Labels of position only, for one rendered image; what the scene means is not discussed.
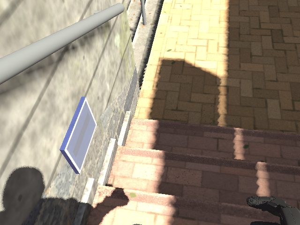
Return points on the stairs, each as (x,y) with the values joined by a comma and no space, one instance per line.
(174,173)
(142,36)

